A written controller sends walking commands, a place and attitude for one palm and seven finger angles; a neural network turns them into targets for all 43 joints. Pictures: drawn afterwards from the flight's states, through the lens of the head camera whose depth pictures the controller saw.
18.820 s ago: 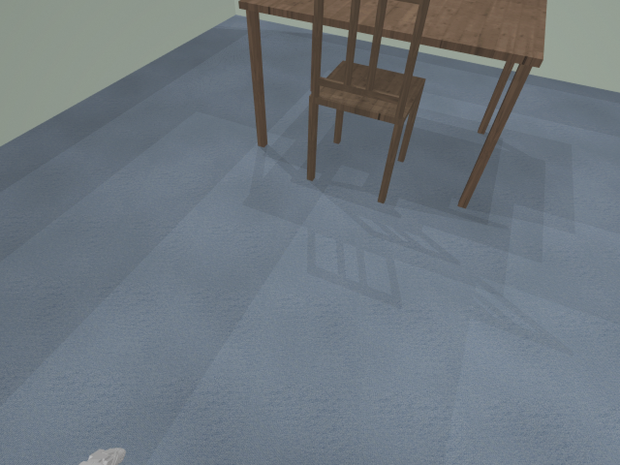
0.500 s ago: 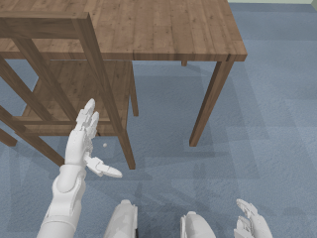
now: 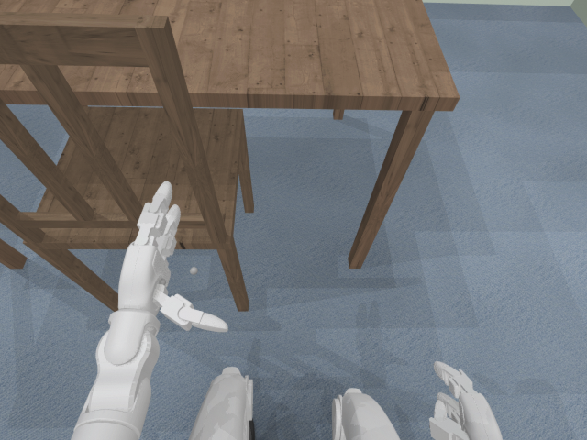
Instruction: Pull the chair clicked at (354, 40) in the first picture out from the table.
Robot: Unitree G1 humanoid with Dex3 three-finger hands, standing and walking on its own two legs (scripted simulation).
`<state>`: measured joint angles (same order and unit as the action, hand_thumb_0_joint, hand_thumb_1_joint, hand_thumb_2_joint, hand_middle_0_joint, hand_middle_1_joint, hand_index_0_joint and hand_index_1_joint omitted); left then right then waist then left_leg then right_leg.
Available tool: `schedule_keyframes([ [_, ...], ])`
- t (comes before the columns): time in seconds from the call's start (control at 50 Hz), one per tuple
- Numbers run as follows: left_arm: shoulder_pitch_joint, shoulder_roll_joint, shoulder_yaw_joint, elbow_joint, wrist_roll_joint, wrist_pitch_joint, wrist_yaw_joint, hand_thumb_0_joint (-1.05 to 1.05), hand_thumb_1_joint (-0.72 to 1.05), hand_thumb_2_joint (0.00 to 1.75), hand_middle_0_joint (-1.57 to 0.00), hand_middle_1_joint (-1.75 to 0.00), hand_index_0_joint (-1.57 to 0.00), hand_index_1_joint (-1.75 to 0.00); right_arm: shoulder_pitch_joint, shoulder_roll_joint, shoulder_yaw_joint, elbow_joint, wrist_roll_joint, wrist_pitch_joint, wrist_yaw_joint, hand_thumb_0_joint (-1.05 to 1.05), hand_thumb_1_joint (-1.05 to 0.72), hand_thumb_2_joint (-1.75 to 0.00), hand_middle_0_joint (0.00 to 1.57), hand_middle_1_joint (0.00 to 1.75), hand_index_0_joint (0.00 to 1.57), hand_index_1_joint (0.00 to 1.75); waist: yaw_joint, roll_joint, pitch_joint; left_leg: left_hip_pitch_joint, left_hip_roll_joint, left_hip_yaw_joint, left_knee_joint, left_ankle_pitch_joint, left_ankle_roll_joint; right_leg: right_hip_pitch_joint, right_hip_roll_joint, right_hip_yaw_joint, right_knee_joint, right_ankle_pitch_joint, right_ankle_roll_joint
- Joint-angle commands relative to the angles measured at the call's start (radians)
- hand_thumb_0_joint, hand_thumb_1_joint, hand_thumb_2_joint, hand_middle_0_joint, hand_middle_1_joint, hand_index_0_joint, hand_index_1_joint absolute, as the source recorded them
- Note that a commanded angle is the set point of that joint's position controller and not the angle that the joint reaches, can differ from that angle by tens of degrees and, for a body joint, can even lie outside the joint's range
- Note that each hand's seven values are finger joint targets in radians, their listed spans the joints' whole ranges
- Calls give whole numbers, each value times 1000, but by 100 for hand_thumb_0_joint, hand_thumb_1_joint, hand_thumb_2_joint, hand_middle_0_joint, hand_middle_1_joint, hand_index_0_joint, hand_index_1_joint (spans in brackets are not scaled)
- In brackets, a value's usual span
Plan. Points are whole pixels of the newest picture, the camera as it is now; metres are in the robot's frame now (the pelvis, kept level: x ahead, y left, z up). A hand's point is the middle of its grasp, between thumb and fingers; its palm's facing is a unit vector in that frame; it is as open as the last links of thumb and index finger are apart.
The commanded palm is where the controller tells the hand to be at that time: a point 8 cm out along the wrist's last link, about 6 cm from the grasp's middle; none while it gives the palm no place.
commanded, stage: aim the fingers beside a spindle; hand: left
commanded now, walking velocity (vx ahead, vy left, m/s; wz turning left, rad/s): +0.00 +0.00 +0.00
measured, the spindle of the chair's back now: (34, 157) +0.48 +0.39 +0.06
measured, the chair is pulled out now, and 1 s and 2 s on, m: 0.00 0.00 0.00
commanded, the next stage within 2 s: push the fingers through the gap in 1.88 s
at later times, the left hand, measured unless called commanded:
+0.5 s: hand (183, 259) +0.34 +0.16 +0.04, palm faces +0.02 -1.00 -0.06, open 16.9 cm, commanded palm +0.31 +0.20 +0.03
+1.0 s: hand (196, 269) +0.33 +0.14 +0.03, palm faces -0.04 -1.00 -0.02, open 16.9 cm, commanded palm +0.31 +0.20 +0.04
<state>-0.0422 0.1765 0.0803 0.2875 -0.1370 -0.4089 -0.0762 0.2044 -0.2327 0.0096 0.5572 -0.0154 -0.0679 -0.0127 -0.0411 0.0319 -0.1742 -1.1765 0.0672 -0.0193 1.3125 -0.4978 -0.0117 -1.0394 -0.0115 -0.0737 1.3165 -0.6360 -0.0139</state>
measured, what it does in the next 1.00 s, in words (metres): stands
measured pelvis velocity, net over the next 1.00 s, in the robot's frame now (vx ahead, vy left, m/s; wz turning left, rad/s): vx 0.00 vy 0.00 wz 0.00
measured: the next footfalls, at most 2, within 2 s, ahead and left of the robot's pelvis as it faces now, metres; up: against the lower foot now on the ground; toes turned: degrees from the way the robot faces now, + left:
none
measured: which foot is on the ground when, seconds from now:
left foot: down 0.00-1.00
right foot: down 0.00-1.00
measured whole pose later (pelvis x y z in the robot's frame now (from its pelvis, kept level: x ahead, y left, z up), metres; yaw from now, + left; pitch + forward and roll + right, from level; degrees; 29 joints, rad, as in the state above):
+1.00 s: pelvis +0.00 +0.00 +0.00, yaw +0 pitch +21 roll -2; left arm -0.04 0.18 0.07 0.28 -0.15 -0.37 -0.09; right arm 0.20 -0.23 0.01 0.55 -0.01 -0.05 -0.01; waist -0.04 0.03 -0.18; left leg -1.18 0.07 -0.02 1.31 -0.50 -0.01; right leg -1.04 -0.01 -0.07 1.31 -0.64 -0.01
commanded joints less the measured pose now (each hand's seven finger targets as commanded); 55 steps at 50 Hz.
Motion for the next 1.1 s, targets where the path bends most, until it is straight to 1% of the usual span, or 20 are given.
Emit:
schedule_keyframes([
  [0.0, -226, 124, 61, -220, -3, -82, 27, 0, -50, 30, -6, -8, -6, -8, -6, -131, -50, -119, -2, -43, -1, 0, -90, -90, 20, 30, 20, 30, -8, 37, -356, 404, -47, -24, -156, 218, 34, 59, 35, 29, -218, 289, -17],
  [0.06, -159, 92, 44, -102, -12, -33, -8, 0, -50, 30, -6, -8, -6, -8, -1, -140, -51, -123, 5, -32, -1, 0, -90, -90, 20, 30, 20, 30, -11, -32, -305, 343, -49, -19, -165, 168, 38, 71, 38, 30, -239, 263, -15],
  [0.14, -155, 54, -1, -94, -28, -5, -51, 0, -50, 30, -6, -8, -6, -8, -4, -142, -52, -138, 16, -25, 0, 0, -90, -90, 20, 30, 20, 30, -9, -42, -289, 327, -52, -16, -168, 143, 38, 72, 32, 30, -249, 245, -13],
  [0.18, -205, 71, 7, -157, -30, -26, -44, 0, -50, 30, -6, -8, -6, -8, -4, -142, -54, -141, 13, -30, -4, 0, -90, -90, 20, 30, 20, 30, -12, -17, -319, 353, -49, -19, -159, 167, 39, 61, 31, 30, -236, 259, -14],
  [0.24, -234, 120, 44, -308, -23, -84, -1, 0, -50, 30, -6, -8, -6, -8, -6, -136, -58, -142, 2, -43, -6, 0, -90, -90, 20, 30, 20, 30, 8, 58, -414, 446, -47, -27, -156, 246, 34, 71, 29, 31, -215, 301, -20],
  [0.26, -230, 159, 74, -343, -17, -97, 20, 0, -50, 30, -6, -8, -6, -8, -5, -138, -56, -143, -1, -45, -6, 0, -90, -90, 20, 30, 20, 30, 14, 85, -418, 454, -45, -32, -155, 263, 32, 68, 32, 30, -205, 306, -22],
  [0.28, -244, 145, 57, -352, -6, -106, 36, 0, -50, 30, -6, -8, -6, -8, -8, -132, -52, -136, -4, -46, -3, 0, -90, -90, 20, 30, 20, 30, 8, 99, -420, 475, -45, -37, -159, 269, 30, 55, 31, 28, -205, 304, -22],
  [0.36, -214, 144, 76, -197, 9, -83, 54, 0, -50, 30, -6, -8, -6, -8, -6, -134, -48, -116, -5, -35, -2, 0, -90, -90, 20, 30, 20, 30, -16, -14, -309, 356, -46, -30, -159, 171, 38, 52, 40, 27, -228, 246, -16],
  [0.42, -181, 95, 43, -83, 2, -38, 11, 0, -50, 30, -6, -8, -6, -8, -9, -137, -45, -117, 2, -24, 1, 0, -90, -90, 20, 30, 20, 30, -10, -17, -271, 314, -53, -16, -163, 131, 35, 56, 36, 32, -241, 229, -16],
  [0.44, -166, 76, 25, -64, -3, -24, -9, 0, -50, 30, -6, -8, -6, -8, -7, -140, -46, -124, 7, -20, 2, 0, -90, -90, 20, 30, 20, 30, -12, -37, -277, 311, -54, -15, -165, 128, 36, 63, 35, 31, -244, 229, -15],
  [0.5, -171, 56, 0, -124, -27, -14, -47, 0, -50, 30, -6, -8, -6, -8, -7, -141, -53, -140, 12, -23, 1, 0, -90, -90, 20, 30, 20, 30, -4, -1, -342, 360, -52, -14, -160, 178, 37, 75, 32, 31, -237, 277, -15],
  [0.6, -172, 133, 56, -327, -33, -78, -9, 0, -50, 30, -6, -8, -6, -8, -7, -132, -56, -148, 4, -39, -4, 0, -90, -90, 20, 30, 20, 30, 17, 52, -431, 457, -47, -25, -160, 294, 33, 109, 32, 31, -213, 355, -20],
  [0.66, -197, 153, 72, -312, -10, -92, 35, 0, -50, 30, -6, -8, -6, -8, -1, -130, -52, -126, -4, -40, -4, 0, -90, -90, 20, 30, 20, 30, -6, 26, -359, 417, -43, -32, -155, 263, 36, 73, 37, 28, -214, 318, -17],
  [0.72, -208, 100, 34, -183, 8, -74, 35, 0, -50, 30, -6, -8, -6, -8, -10, -129, -46, -110, -2, -34, 1, 0, -90, -90, 20, 30, 20, 30, -27, -4, -267, 342, -47, -28, -156, 161, 35, 34, 36, 26, -228, 245, -14],
  [0.76, -194, 91, 33, -100, 4, -49, 15, 0, -50, 30, -6, -8, -6, -8, -8, -137, -46, -115, 1, -28, 0, 0, -90, -90, 20, 30, 20, 30, -26, -32, -249, 301, -51, -22, -155, 120, 39, 36, 37, 30, -240, 214, -14],
  [0.84, -218, 64, -1, -136, -17, -30, -34, 0, -50, 30, -6, -8, -6, -8, -8, -141, -52, -133, 7, -27, -2, 0, -90, -90, 20, 30, 20, 30, -12, 14, -347, 361, -53, -16, -150, 169, 37, 59, 32, 33, -232, 263, -16],
  [0.92, -203, 134, 59, -292, -34, -60, -18, 0, -50, 30, -6, -8, -6, -8, -5, -137, -56, -143, 4, -36, -6, 0, -90, -90, 20, 30, 20, 30, 17, 57, -452, 458, -47, -22, -152, 291, 33, 106, 31, 34, -214, 358, -19],
  [0.96, -167, 166, 91, -316, -30, -67, 8, 0, -50, 30, -6, -8, -6, -8, -3, -135, -55, -145, -1, -36, -5, 0, -90, -90, 20, 30, 20, 30, 18, 26, -444, 437, -47, -22, -150, 316, 37, 131, 35, 35, -210, 387, -18],
  [1.04, -186, 123, 70, -181, -8, -53, 30, 0, -50, 30, -6, -8, -6, -8, -7, -128, -46, -119, 0, -23, 0, 0, -90, -90, 20, 30, 20, 30, -15, -24, -288, 337, -48, -18, -155, 194, 37, 73, 38, 30, -230, 290, -12],
  [1.08, -209, 91, 38, -127, -1, -45, 18, 0, -50, 30, -6, -8, -6, -8, -9, -131, -45, -117, 1, -22, 0, 0, -90, -90, 20, 30, 20, 30, -27, -24, -261, 309, -51, -17, -151, 144, 38, 45, 37, 32, -236, 241, -11],
])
